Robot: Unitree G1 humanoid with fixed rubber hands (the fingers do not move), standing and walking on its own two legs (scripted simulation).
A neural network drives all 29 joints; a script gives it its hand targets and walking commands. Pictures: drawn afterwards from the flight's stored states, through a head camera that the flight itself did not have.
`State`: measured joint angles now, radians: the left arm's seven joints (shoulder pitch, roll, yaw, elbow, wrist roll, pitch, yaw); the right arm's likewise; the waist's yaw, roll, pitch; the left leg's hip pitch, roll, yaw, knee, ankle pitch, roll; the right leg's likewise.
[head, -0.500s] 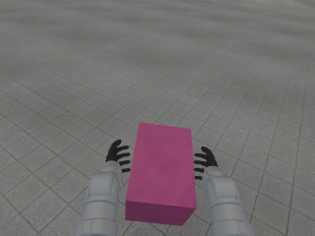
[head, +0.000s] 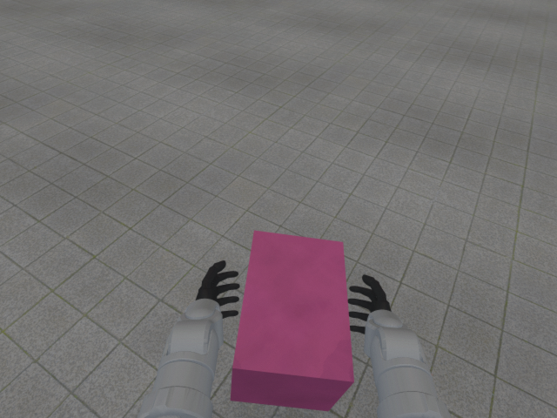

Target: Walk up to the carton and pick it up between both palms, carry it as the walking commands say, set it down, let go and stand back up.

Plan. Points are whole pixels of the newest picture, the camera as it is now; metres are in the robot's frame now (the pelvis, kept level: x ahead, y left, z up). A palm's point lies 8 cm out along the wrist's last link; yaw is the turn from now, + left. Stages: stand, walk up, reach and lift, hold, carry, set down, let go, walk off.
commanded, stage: set down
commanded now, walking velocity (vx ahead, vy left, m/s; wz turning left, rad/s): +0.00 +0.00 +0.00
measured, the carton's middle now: (289, 317) +0.35 -0.01 -0.11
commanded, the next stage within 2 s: none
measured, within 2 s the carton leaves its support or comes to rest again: neither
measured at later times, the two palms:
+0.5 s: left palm (211, 315) +0.34 +0.13 -0.08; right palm (357, 325) +0.33 -0.13 -0.09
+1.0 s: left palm (214, 355) +0.31 +0.13 -0.20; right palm (345, 350) +0.32 -0.13 -0.19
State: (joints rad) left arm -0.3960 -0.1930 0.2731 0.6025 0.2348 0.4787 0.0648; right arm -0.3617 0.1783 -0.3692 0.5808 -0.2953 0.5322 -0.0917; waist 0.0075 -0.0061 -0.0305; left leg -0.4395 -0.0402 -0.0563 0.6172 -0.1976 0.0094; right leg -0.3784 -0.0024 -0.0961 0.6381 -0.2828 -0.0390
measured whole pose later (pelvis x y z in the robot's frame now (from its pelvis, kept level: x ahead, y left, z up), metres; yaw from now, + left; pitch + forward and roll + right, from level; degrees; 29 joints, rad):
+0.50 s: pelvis +0.02 +0.00 -0.01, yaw +0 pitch +13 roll -1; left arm -0.43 -0.20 0.38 0.70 0.29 0.04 0.09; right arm -0.41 0.20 -0.40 0.71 -0.34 0.08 -0.11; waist 0.01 0.00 0.07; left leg -0.69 -0.04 -0.06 0.68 -0.23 0.01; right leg -0.62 0.00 -0.09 0.70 -0.30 -0.04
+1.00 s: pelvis -0.01 +0.01 -0.05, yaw -1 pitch +27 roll -2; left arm -0.48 -0.08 0.13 0.74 0.16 -0.16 0.23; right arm -0.52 0.09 -0.19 0.75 -0.10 -0.17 -0.25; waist 0.01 0.02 0.17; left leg -1.10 -0.04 -0.06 0.86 -0.23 0.01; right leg -1.04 0.00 -0.09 0.87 -0.31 -0.04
